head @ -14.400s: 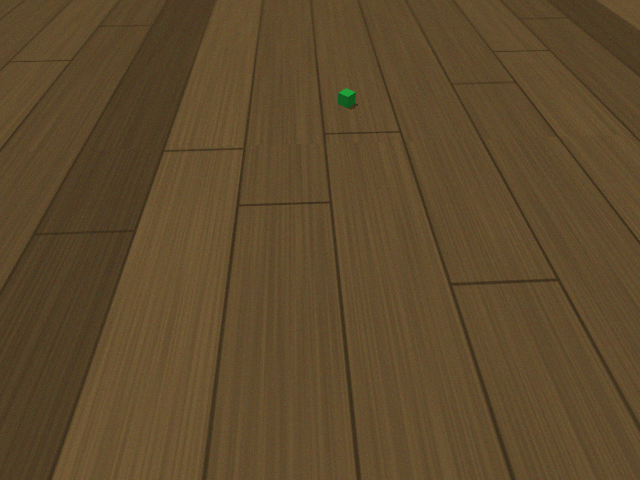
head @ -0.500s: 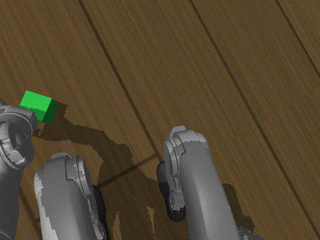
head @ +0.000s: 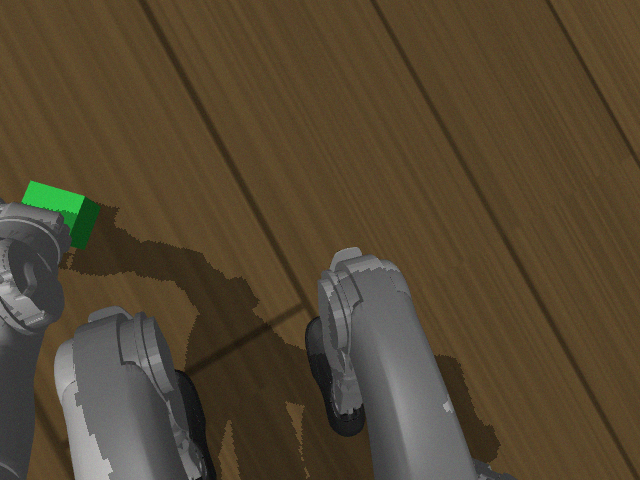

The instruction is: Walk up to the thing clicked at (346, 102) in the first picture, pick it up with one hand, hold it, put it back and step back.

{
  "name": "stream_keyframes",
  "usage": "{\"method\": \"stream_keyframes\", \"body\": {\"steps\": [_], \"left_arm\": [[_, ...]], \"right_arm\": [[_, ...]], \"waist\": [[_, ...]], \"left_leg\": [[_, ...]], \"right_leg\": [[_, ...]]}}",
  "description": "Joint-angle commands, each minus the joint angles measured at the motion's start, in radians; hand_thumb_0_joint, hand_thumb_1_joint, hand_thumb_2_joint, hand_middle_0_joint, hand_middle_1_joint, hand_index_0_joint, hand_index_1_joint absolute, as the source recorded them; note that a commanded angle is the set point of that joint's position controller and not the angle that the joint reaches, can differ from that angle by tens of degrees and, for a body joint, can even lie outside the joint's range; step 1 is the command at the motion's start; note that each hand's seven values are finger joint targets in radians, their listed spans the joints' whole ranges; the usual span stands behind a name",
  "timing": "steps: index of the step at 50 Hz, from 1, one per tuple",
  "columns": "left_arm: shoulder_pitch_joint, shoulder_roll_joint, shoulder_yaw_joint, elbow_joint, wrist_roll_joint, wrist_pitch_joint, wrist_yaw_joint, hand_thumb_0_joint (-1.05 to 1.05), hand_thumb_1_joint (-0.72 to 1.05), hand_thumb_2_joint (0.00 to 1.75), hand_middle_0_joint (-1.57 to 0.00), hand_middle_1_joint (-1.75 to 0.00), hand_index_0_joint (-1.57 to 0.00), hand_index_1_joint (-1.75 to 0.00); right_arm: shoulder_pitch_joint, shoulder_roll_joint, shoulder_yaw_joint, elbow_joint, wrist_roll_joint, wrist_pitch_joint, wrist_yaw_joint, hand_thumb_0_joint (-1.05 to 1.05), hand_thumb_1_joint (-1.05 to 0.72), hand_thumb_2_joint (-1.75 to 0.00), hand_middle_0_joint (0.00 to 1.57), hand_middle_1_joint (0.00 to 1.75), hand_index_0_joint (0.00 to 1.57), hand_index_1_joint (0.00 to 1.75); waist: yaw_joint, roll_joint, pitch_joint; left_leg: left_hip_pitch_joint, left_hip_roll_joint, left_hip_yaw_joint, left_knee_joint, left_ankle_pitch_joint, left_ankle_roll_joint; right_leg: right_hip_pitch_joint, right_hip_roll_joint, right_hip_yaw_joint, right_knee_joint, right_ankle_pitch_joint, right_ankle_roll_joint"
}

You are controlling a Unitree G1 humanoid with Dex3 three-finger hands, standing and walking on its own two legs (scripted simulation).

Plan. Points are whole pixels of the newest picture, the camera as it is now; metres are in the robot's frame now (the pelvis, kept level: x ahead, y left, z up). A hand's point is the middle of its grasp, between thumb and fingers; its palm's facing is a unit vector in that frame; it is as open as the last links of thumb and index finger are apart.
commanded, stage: rise first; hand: left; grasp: from above
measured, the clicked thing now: (59, 217) +0.47 +0.28 -0.30
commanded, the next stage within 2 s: approach in 0.62 s
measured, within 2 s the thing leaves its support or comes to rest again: neither
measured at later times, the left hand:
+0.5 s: hand (12, 237) +0.43 +0.29 -0.18, palm faces -0.12 -0.43 -0.90, open 13.5 cm
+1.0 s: hand (43, 222) +0.44 +0.26 -0.19, palm faces -0.13 -0.44 -0.89, open 13.7 cm
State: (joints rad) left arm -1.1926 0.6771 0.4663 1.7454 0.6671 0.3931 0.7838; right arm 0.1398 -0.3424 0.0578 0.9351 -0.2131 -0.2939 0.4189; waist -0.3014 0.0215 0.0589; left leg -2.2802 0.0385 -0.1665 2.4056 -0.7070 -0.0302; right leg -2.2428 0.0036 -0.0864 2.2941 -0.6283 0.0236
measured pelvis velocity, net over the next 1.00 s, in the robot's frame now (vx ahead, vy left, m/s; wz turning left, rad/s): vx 0.00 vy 0.00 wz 0.00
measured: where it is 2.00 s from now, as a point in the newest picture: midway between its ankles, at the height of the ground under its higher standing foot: (268, 424)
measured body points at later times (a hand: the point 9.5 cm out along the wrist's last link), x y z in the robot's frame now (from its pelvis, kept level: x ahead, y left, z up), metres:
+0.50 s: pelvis +0.00 +0.00 +0.00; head +0.26 +0.04 +0.37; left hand +0.43 +0.30 -0.13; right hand +0.00 -0.26 -0.10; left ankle +0.07 +0.14 -0.30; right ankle +0.11 -0.12 -0.30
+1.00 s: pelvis +0.00 +0.00 +0.00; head +0.27 +0.05 +0.36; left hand +0.45 +0.27 -0.14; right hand -0.01 -0.27 -0.09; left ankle +0.07 +0.14 -0.30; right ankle +0.11 -0.12 -0.30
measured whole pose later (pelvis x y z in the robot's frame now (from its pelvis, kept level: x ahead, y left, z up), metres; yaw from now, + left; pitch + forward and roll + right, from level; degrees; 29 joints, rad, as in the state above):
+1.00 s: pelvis +0.00 +0.00 +0.00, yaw +0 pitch +31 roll -8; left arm -1.27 0.67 0.37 1.83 0.60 0.38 0.85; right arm 0.13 -0.34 0.08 0.93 -0.23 -0.34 0.44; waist -0.35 -0.02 0.09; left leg -2.27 0.03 -0.18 2.41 -0.71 -0.04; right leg -2.23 0.00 -0.10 2.30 -0.63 0.01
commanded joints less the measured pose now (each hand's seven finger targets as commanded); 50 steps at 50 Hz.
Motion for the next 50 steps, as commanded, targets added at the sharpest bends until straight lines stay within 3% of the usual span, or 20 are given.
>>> {"method": "stream_keyframes", "body": {"steps": [1, 2, 3, 5, 7, 8, 13, 15, 16, 19, 28, 29, 31, 33, 34, 36, 39, 41, 46, 50], "left_arm": [[-0.255, 0.213, -0.038, -0.097, 0.016, 0.005, 0.041, 0.00, -0.42, 0.88, -0.20, -0.93, -0.19, -0.95], [-0.258, 0.195, -0.047, -0.091, 0.018, 0.007, 0.037, 0.00, -0.41, 0.87, -0.21, -0.93, -0.20, -0.94], [-0.273, 0.212, -0.034, -0.102, 0.007, 0.003, 0.040, 0.00, -0.42, 0.87, -0.21, -0.94, -0.20, -0.95], [-0.301, 0.201, -0.055, -0.108, 0.006, 0.007, 0.039, 0.00, -0.41, 0.87, -0.20, -0.93, -0.20, -0.94], [-0.281, 0.198, -0.043, -0.111, -0.001, 0.004, 0.043, 0.00, -0.43, 0.88, -0.21, -0.91, -0.19, -0.92], [-0.303, 0.174, -0.076, -0.102, 0.007, 0.005, 0.037, 0.00, -0.42, 0.88, -0.21, -0.91, -0.20, -0.92], [-0.290, 0.193, -0.051, -0.141, 0.008, -0.006, 0.042, 0.00, -0.44, 0.89, -0.21, -0.91, -0.19, -0.93], [-0.326, 0.164, -0.090, -0.122, 0.012, 0.000, 0.037, 0.00, -0.43, 0.88, -0.20, -0.94, -0.19, -0.95], [-0.268, 0.184, -0.062, -0.106, 0.010, -0.001, 0.041, 0.00, -0.45, 0.90, -0.19, -0.94, -0.17, -0.96], [-0.252, 0.192, -0.057, -0.096, 0.001, 0.006, 0.044, 0.00, -0.44, 0.89, -0.20, -0.93, -0.18, -0.94], [-0.272, 0.223, -0.036, -0.121, 0.006, -0.001, 0.049, 0.00, -0.41, 0.87, -0.23, -0.89, -0.21, -0.91], [-0.294, 0.212, -0.064, -0.111, 0.011, 0.002, 0.044, 0.00, -0.40, 0.86, -0.23, -0.91, -0.22, -0.92], [-0.258, 0.216, -0.036, -0.117, 0.014, 0.000, 0.043, 0.00, -0.44, 0.90, -0.20, -0.90, -0.18, -0.92], [-0.287, 0.191, -0.072, -0.104, 0.014, -0.001, 0.035, 0.00, -0.43, 0.89, -0.21, -0.90, -0.20, -0.92], [-0.263, 0.199, -0.051, -0.110, 0.014, -0.005, 0.036, 0.00, -0.44, 0.90, -0.21, -0.90, -0.19, -0.92], [-0.276, 0.188, -0.057, -0.104, 0.006, 0.001, 0.037, 0.00, -0.49, 0.94, -0.22, -0.85, -0.17, -0.90], [-0.302, 0.143, -0.096, -0.063, 0.002, -0.002, 0.030, 0.00, -0.46, 0.92, -0.19, -0.91, -0.17, -0.93], [-0.323, 0.145, -0.101, -0.064, -0.002, -0.008, 0.034, 0.00, -0.47, 0.94, -0.20, -0.89, -0.17, -0.93], [-0.425, 0.082, -0.134, -0.016, -0.027, -0.018, 0.088, 0.00, -0.52, 0.96, -0.17, -0.93, -0.14, -0.97], [-0.446, 0.139, -0.109, 0.009, -0.087, -0.017, 0.157, 0.00, -0.57, 0.99, -0.15, -0.96, -0.11, -1.00]], "right_arm": [[0.245, -0.254, -0.055, 0.039, 0.010, -0.003, 0.008, 0.00, -0.91, -0.90, 0.20, 0.30, 0.20, 0.30], [0.264, -0.245, -0.047, 0.035, 0.007, 0.000, 0.010, 0.00, -0.91, -0.90, 0.20, 0.30, 0.20, 0.30], [0.264, -0.263, -0.058, 0.038, 0.014, 0.000, 0.008, 0.00, -0.91, -0.90, 0.20, 0.30, 0.20, 0.30], [0.251, -0.254, -0.050, 0.041, 0.006, -0.005, 0.012, 0.00, -0.91, -0.90, 0.20, 0.30, 0.20, 0.30], [0.250, -0.260, -0.054, 0.034, 0.019, -0.002, 0.009, 0.00, -0.91, -0.90, 0.20, 0.30, 0.20, 0.30], [0.250, -0.251, -0.046, 0.038, 0.012, -0.004, 0.011, 0.00, -0.91, -0.90, 0.20, 0.30, 0.20, 0.30], [0.261, -0.257, -0.054, 0.039, 0.019, -0.005, 0.013, 0.00, -0.91, -0.90, 0.20, 0.30, 0.20, 0.30], [0.250, -0.252, -0.050, 0.046, 0.004, -0.008, 0.018, 0.00, -0.91, -0.90, 0.20, 0.30, 0.20, 0.30], [0.258, -0.269, -0.057, 0.034, 0.016, -0.008, 0.018, 0.00, -0.91, -0.90, 0.20, 0.30, 0.20, 0.30], [0.251, -0.260, -0.051, 0.042, 0.016, -0.004, 0.015, 0.00, -0.91, -0.90, 0.20, 0.30, 0.20, 0.30], [0.256, -0.261, -0.050, 0.038, 0.013, -0.004, 0.013, 0.00, -0.91, -0.90, 0.20, 0.30, 0.20, 0.30], [0.243, -0.252, -0.047, 0.046, 0.003, -0.004, 0.015, 0.00, -0.91, -0.90, 0.20, 0.30, 0.20, 0.30], [0.256, -0.253, -0.048, 0.032, 0.016, -0.004, 0.015, 0.00, -0.90, -0.90, 0.20, 0.30, 0.20, 0.30], [0.247, -0.251, -0.044, 0.038, 0.007, -0.006, 0.016, 0.00, -0.91, -0.90, 0.20, 0.30, 0.20, 0.30], [0.261, -0.261, -0.053, 0.036, 0.015, -0.006, 0.015, 0.00, -0.91, -0.90, 0.20, 0.30, 0.20, 0.30], [0.260, -0.259, -0.047, 0.032, 0.017, -0.007, 0.015, 0.00, -0.91, -0.90, 0.20, 0.30, 0.20, 0.30], [0.260, -0.261, -0.044, 0.042, 0.011, -0.010, 0.016, 0.00, -0.90, -0.90, 0.20, 0.30, 0.20, 0.30], [0.266, -0.274, -0.050, 0.043, 0.017, -0.015, 0.011, 0.00, -0.90, -0.90, 0.20, 0.30, 0.20, 0.30], [0.278, -0.284, -0.046, 0.055, -0.012, -0.041, 0.017, 0.00, -0.90, -0.90, 0.20, 0.30, 0.20, 0.30], [0.255, -0.326, -0.031, 0.036, -0.026, -0.048, 0.021, 0.00, -0.91, -0.90, 0.20, 0.30, 0.20, 0.30]], "waist": [[-0.026, 0.254, -0.705], [-0.037, 0.255, -0.715], [-0.023, 0.271, -0.731], [-0.043, 0.256, -0.683], [-0.032, 0.276, -0.701], [-0.052, 0.280, -0.672], [-0.022, 0.304, -0.725], [-0.059, 0.294, -0.669], [-0.035, 0.284, -0.699], [-0.026, 0.265, -0.694], [-0.030, 0.254, -0.710], [-0.046, 0.239, -0.665], [-0.023, 0.276, -0.721], [-0.048, 0.259, -0.688], [-0.031, 0.274, -0.721], [-0.032, 0.281, -0.723], [-0.070, 0.265, -0.656], [-0.074, 0.242, -0.648], [-0.136, 0.234, -0.628], [-0.152, 0.254, -0.599]], "left_leg": [[0.416, -0.014, 0.100, -0.248, 0.155, 0.038], [0.426, -0.013, 0.106, -0.241, 0.181, 0.034], [0.412, -0.014, 0.112, -0.246, 0.168, 0.036], [0.406, -0.013, 0.100, -0.244, 0.144, 0.038], [0.432, -0.009, 0.089, -0.254, 0.145, 0.032], [0.443, -0.009, 0.086, -0.251, 0.141, 0.030], [0.458, -0.010, 0.096, -0.260, 0.166, 0.025], [0.443, -0.011, 0.094, -0.254, 0.146, 0.029], [0.440, -0.012, 0.096, -0.261, 0.157, 0.029], [0.421, -0.015, 0.100, -0.252, 0.157, 0.036], [0.403, -0.015, 0.111, -0.243, 0.168, 0.042], [0.377, -0.018, 0.114, -0.238, 0.139, 0.045], [0.436, -0.013, 0.106, -0.246, 0.163, 0.035], [0.416, -0.013, 0.103, -0.243, 0.139, 0.036], [0.426, -0.013, 0.106, -0.253, 0.154, 0.033], [0.443, -0.010, 0.098, -0.247, 0.162, 0.030], [0.421, -0.010, 0.086, -0.254, 0.137, 0.030], [0.402, -0.012, 0.081, -0.254, 0.108, 0.033], [0.442, -0.018, 0.062, -0.249, 0.104, 0.025], [0.483, -0.027, 0.053, -0.220, 0.118, 0.032]], "right_leg": [[0.427, 0.028, -0.100, -0.233, 0.171, -0.029], [0.439, 0.031, -0.098, -0.231, 0.197, -0.029], [0.451, 0.035, -0.093, -0.237, 0.183, -0.031], [0.414, 0.027, -0.101, -0.232, 0.166, -0.029], [0.399, 0.027, -0.101, -0.228, 0.166, -0.034], [0.377, 0.027, -0.107, -0.223, 0.168, -0.035], [0.406, 0.029, -0.101, -0.225, 0.184, -0.038], [0.381, 0.024, -0.112, -0.220, 0.173, -0.035], [0.412, 0.032, -0.104, -0.231, 0.178, -0.035], [0.420, 0.026, -0.099, -0.234, 0.181, -0.033], [0.453, 0.029, -0.089, -0.243, 0.191, -0.028], [0.437, 0.029, -0.092, -0.244, 0.161, -0.025], [0.431, 0.031, -0.093, -0.240, 0.177, -0.033], [0.412, 0.031, -0.098, -0.238, 0.160, -0.031], [0.431, 0.036, -0.094, -0.243, 0.166, -0.034], [0.412, 0.032, -0.097, -0.235, 0.177, -0.035], [0.372, 0.032, -0.105, -0.230, 0.164, -0.035], [0.371, 0.035, -0.102, -0.243, 0.130, -0.033], [0.369, 0.031, -0.118, -0.243, 0.132, -0.028], [0.399, 0.015, -0.131, -0.210, 0.154, -0.018]]}}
